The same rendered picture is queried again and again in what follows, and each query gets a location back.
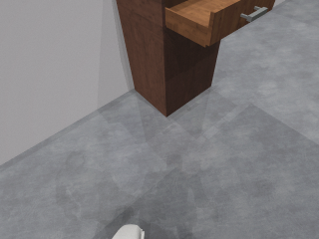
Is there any handle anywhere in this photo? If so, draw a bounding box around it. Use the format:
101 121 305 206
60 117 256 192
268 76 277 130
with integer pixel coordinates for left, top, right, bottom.
240 6 268 23

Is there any robot left thigh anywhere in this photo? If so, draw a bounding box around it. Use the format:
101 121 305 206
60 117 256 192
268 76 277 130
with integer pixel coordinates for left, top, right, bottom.
112 224 145 239

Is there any drawer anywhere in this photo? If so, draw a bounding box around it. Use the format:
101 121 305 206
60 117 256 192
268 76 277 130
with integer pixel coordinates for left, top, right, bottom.
164 0 275 48

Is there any cabinet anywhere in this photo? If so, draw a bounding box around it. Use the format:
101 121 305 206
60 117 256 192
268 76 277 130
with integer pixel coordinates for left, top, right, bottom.
116 0 221 118

